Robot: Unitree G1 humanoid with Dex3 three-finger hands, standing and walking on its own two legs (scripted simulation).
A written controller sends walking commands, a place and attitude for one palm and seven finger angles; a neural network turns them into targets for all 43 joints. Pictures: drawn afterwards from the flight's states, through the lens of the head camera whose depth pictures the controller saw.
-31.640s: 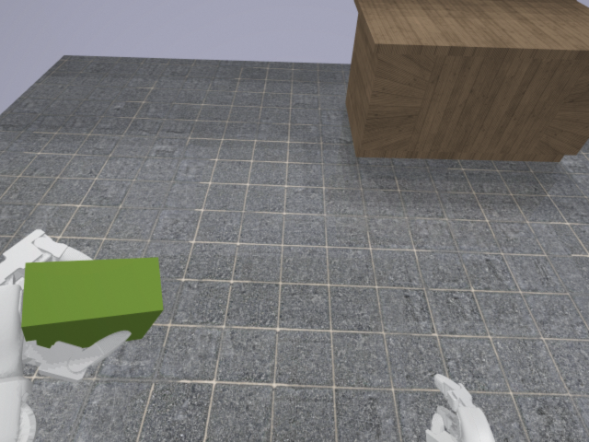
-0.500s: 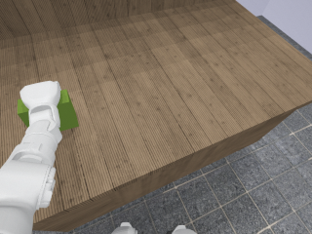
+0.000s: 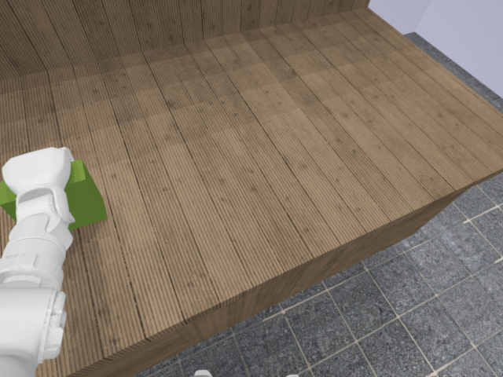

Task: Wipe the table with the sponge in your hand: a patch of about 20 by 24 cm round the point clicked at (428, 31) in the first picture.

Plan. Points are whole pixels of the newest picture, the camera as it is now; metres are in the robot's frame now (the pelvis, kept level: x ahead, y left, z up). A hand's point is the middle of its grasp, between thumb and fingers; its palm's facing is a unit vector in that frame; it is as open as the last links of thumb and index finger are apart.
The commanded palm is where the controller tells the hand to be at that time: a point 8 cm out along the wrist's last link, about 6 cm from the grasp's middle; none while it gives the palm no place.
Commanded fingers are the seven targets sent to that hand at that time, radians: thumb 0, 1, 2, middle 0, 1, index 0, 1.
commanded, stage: slide back across to the first lane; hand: left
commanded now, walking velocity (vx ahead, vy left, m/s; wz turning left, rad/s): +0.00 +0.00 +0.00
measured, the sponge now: (62, 207) +0.41 +0.34 -0.03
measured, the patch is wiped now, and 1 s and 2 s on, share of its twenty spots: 1.00 1.00 1.00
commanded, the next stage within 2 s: wipe back along the first lane in 0.20 s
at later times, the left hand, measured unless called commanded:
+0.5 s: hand (28, 214) +0.37 +0.37 +0.00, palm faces -0.14 -0.02 -0.99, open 9.9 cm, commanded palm +0.35 +0.34 +0.04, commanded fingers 0.00 0.10 1.30 -1.20 -1.60 -1.20 -1.60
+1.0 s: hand (35, 229) +0.35 +0.35 +0.00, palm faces -0.10 -0.02 -0.99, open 9.9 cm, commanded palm +0.31 +0.32 +0.03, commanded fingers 0.00 0.10 1.30 -1.20 -1.60 -1.20 -1.60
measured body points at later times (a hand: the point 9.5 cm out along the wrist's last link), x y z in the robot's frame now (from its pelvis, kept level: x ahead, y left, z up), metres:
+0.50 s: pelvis +0.00 +0.00 +0.00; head +0.08 +0.02 +0.44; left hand +0.38 +0.36 +0.05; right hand +0.09 -0.27 -0.12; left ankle +0.00 +0.08 -0.71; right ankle +0.00 -0.13 -0.71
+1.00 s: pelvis +0.00 +0.00 +0.00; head +0.06 +0.01 +0.45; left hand +0.35 +0.34 +0.05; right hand +0.12 -0.26 -0.12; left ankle +0.00 +0.08 -0.71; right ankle +0.00 -0.13 -0.71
